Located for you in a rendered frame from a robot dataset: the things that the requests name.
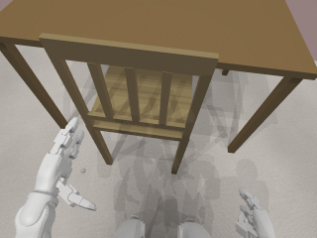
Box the table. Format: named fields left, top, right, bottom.
left=0, top=0, right=317, bottom=154

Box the right robot shin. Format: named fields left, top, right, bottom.
left=183, top=218, right=194, bottom=223

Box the robot left forearm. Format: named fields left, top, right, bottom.
left=14, top=191, right=59, bottom=238

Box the left robot hand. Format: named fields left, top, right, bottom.
left=35, top=117, right=97, bottom=211

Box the right robot hand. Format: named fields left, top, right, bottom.
left=235, top=188, right=276, bottom=238

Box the chair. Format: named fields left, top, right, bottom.
left=39, top=33, right=219, bottom=175

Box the left robot thigh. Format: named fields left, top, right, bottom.
left=113, top=218, right=146, bottom=238

